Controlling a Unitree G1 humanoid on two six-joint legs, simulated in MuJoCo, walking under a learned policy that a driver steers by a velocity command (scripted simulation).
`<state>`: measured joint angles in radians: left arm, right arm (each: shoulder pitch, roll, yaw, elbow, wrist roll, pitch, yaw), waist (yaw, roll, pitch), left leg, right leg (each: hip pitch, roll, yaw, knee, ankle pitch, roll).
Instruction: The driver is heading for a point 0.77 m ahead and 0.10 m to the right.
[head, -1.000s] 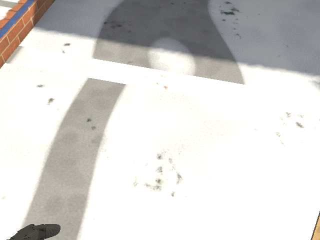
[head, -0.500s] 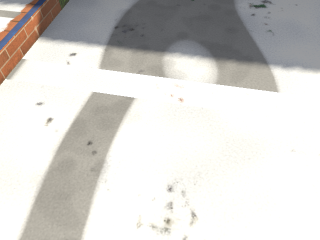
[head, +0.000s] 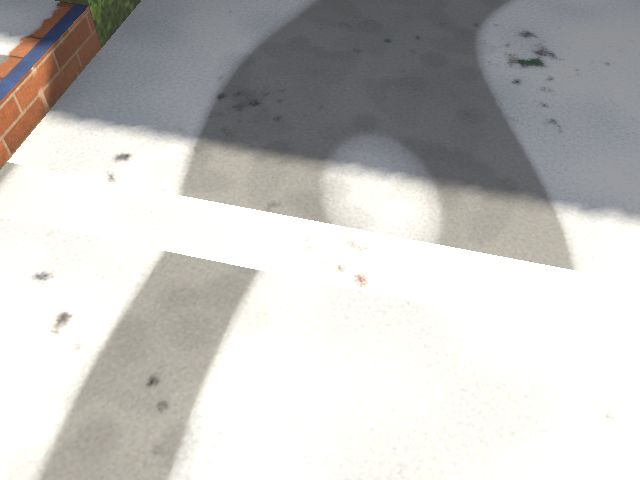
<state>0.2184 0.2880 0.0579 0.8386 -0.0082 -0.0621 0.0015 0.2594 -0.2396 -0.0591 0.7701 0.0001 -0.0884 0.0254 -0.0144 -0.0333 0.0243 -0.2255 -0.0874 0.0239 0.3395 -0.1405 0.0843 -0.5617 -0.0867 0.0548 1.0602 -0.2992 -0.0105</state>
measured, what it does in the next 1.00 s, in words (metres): walks ahead: right foot, then left foot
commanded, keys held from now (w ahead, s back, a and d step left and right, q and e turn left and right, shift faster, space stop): w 0.36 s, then no key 0.64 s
